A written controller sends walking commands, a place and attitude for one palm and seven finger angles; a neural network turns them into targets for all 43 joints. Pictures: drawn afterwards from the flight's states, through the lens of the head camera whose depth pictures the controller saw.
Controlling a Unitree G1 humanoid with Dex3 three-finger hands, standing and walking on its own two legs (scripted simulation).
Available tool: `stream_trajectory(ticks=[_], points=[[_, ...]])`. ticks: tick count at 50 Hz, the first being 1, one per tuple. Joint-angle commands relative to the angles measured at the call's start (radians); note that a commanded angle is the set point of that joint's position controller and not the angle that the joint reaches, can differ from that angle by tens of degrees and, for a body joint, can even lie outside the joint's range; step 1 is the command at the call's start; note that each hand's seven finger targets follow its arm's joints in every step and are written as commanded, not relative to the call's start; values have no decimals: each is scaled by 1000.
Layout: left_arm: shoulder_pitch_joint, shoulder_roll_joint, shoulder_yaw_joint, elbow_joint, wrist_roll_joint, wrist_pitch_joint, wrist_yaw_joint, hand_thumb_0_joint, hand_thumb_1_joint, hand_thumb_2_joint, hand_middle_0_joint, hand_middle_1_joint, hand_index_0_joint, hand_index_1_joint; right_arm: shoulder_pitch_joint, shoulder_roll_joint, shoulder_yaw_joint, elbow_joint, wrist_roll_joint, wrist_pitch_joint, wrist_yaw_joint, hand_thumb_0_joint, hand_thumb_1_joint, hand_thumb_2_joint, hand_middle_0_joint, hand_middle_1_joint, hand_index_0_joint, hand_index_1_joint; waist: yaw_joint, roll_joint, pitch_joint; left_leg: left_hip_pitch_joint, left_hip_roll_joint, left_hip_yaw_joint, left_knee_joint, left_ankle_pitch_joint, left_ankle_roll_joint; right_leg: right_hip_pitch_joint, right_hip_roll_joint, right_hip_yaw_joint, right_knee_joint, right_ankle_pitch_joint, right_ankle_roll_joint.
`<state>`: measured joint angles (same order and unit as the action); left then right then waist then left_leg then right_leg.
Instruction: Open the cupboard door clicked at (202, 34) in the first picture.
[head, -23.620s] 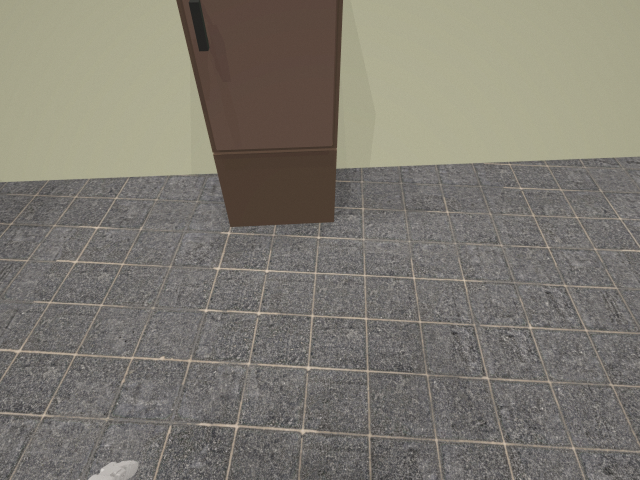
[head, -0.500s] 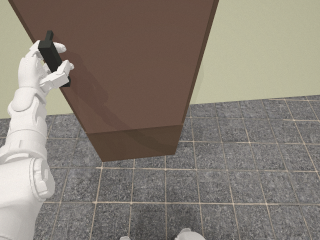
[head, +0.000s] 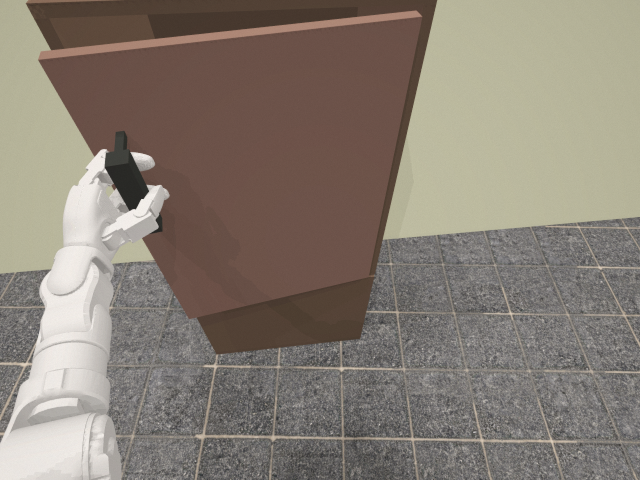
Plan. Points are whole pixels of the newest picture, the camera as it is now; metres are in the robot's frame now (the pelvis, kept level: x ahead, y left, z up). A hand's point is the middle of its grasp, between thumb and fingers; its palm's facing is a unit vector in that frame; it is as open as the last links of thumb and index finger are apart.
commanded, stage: pull the door open along its arc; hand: left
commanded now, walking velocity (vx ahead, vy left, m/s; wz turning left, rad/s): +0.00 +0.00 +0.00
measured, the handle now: (137, 183) +0.47 +0.24 +0.11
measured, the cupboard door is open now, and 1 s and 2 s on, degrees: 9 41 41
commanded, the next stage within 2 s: open thumb and fingers to let go in 0.54 s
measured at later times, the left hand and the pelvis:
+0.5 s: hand (234, 320) +0.27 +0.09 +0.12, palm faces +0.43 -0.90 +0.01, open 6.6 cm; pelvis +0.00 -0.03 +0.01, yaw +4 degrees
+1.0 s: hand (245, 336) +0.25 +0.07 +0.12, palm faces +0.49 -0.87 +0.00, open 9.3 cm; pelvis -0.02 -0.05 +0.01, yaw +5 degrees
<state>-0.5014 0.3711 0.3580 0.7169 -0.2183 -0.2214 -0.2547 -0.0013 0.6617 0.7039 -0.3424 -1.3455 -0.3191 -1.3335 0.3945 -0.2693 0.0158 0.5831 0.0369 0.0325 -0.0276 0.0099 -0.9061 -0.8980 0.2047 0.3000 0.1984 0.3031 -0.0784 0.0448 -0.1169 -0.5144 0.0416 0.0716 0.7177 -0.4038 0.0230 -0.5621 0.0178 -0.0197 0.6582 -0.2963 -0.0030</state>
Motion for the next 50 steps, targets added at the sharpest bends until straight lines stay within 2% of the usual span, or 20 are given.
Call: stream_trajectory(ticks=[1,2,3,6,8,9,13,14,16,19,24,26,29,31,32,35,38,43,46,50], points=[[-39,150,1,-363,-39,-17,10,0,900,900,-400,-1350,-400,-1350,-58,-129,-49,-152,12,-54,-1,0,-900,-900,200,300,200,300,77,-4,-279,134,-17,-49,-98,514,-7,311,8,-27,-22,457,-19],[-27,132,52,-445,-63,-2,74,0,900,900,-400,-1350,-400,-1350,-85,-112,-51,-158,11,-62,1,0,-900,-900,200,300,200,300,117,1,-285,130,-21,-47,-103,499,-13,312,8,-34,-29,433,-18],[7,70,3,-484,-56,13,115,0,900,900,-400,-1350,-400,-1350,-102,-107,-50,-158,10,-71,6,0,-900,-900,200,300,200,300,102,-5,-252,141,-20,-48,-115,490,-19,308,9,-39,-36,421,-17],[171,-49,-5,-656,-49,58,288,0,900,900,-400,-1350,-400,-1350,-161,-78,-49,-165,6,-97,23,0,-900,-900,200,300,200,300,142,-39,-233,152,-21,-46,-135,493,-31,335,3,-54,-52,409,-15],[226,-150,-105,-777,-2,85,382,0,900,900,-400,-1350,-400,-1350,-188,-66,-49,-163,-4,-100,33,0,-900,-900,200,300,200,300,125,-39,-224,186,-16,-47,-142,506,-37,338,-2,-59,-55,405,-14],[270,-174,-138,-820,24,98,426,0,900,900,-400,-1350,-400,-1350,-199,-63,-49,-164,-10,-98,35,0,-900,-900,200,300,200,300,123,-71,-210,194,-13,-49,-144,501,-33,347,-4,-59,-63,400,-14],[380,-280,-250,-1023,117,166,592,0,900,900,-400,-1350,-400,-1350,-265,-38,-38,-178,-37,-68,35,0,-900,-900,200,300,200,300,124,-49,-191,212,-21,-46,-159,446,-33,381,-19,-48,-73,384,-21],[417,-303,-283,-1044,146,188,631,0,900,900,-400,-1350,-400,-1350,-277,-36,-38,-179,-44,-59,31,0,-900,-900,200,300,200,300,115,-83,-169,214,-17,-54,-159,419,-29,379,-20,-48,-83,358,-19],[445,-362,-352,-1104,189,231,702,0,900,900,-400,-1350,-400,-1350,-312,-21,-27,-184,-56,-41,26,0,-900,-900,200,300,200,300,114,-56,-139,220,-22,-58,-169,375,-30,370,-26,-45,-96,311,-22],[546,-414,-425,-1141,250,278,781,0,900,900,-400,-1350,-400,-1350,-340,-11,-26,-184,-77,-17,21,0,-900,-900,200,300,200,300,118,-90,-128,233,-24,-63,-161,356,-25,390,-32,-39,-115,307,-26],[705,-488,-557,-1224,318,305,792,0,900,900,-400,-1350,-400,-1350,-374,14,-23,-193,-82,25,23,0,-900,-900,200,300,200,300,123,-97,-102,259,-28,-61,-141,372,-19,406,-37,-23,-130,350,-36],[738,-522,-595,-1249,291,307,781,0,900,900,-400,-1350,-400,-1350,-397,21,-16,-193,-76,35,28,0,-900,-900,200,300,200,300,121,-87,-70,258,-31,-61,-140,348,-18,397,-35,-24,-138,333,-36],[625,-550,-629,-1234,273,305,790,0,900,900,-400,-1350,-400,-1350,-431,21,-10,-181,-75,26,22,0,-900,-900,200,300,200,300,96,-100,-13,258,-37,-73,-121,293,-13,351,-40,-12,-170,259,-30],[561,-526,-596,-1188,274,307,810,0,900,900,-400,-1350,-400,-1350,-443,21,-7,-165,-80,20,15,0,-900,-900,200,300,200,300,102,-98,-2,256,-46,-76,-118,259,-11,334,-47,3,-188,199,-26],[462,-494,-567,-1167,277,299,824,0,900,900,-400,-1350,-400,-1350,-445,20,-4,-153,-83,17,6,0,-900,-900,200,300,200,300,87,-117,-2,252,-53,-80,-112,241,-9,323,-54,17,-204,163,-21],[467,-488,-543,-1116,275,289,827,0,690,810,-385,-1327,-385,-1327,-445,28,-7,-141,-87,8,-7,0,-900,-900,200,300,200,300,113,-126,-30,263,-61,-79,-116,231,-8,345,-67,42,-230,124,-19],[472,-489,-544,-1102,269,267,809,0,480,720,-370,-1305,-370,-1305,-426,29,-11,-142,-89,-3,-16,0,-900,-900,200,300,200,300,116,-162,-75,261,-63,-80,-126,248,-7,395,-78,60,-226,200,-6],[498,-480,-545,-1108,272,224,780,0,130,570,-345,-1268,-345,-1268,-401,24,-18,-143,-88,-13,-19,0,-900,-900,200,300,200,300,115,-137,-101,267,-55,-76,-144,275,-5,420,-76,51,-202,276,-4],[426,-464,-546,-1103,279,206,772,0,-80,480,-330,-1245,-330,-1245,-404,22,-17,-137,-87,-20,-23,0,-900,-900,200,300,200,300,100,-116,-61,270,-55,-76,-147,236,-3,379,-77,59,-230,155,-9],[400,-460,-533,-1061,269,194,773,0,-360,360,-310,-1215,-310,-1215,-411,23,-15,-132,-87,-37,-29,0,-900,-900,200,300,200,300,103,-138,-21,265,-56,-81,-154,187,-2,348,-79,63,-267,24,-10]])
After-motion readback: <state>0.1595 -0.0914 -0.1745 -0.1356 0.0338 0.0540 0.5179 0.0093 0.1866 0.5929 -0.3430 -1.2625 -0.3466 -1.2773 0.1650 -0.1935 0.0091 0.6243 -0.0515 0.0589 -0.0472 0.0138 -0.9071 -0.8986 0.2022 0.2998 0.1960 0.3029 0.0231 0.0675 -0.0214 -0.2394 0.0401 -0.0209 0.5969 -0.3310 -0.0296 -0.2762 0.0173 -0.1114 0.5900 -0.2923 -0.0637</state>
